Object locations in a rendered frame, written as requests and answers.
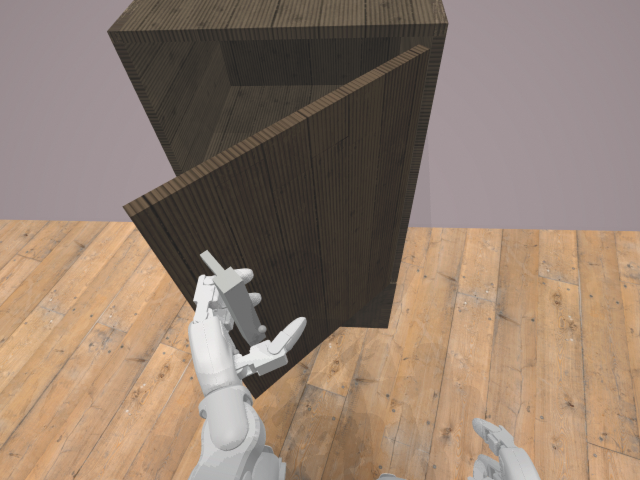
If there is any robot left thigh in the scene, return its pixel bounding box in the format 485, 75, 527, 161
252, 452, 286, 480

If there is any robot right hand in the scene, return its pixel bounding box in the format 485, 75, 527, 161
467, 418, 541, 480

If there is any robot left forearm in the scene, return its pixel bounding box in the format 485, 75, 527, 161
188, 384, 266, 480

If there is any robot left hand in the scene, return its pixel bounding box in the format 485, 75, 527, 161
188, 269, 307, 397

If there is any cupboard door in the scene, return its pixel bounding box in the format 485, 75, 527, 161
122, 44, 430, 399

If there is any handle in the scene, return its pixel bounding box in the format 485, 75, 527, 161
200, 250, 266, 347

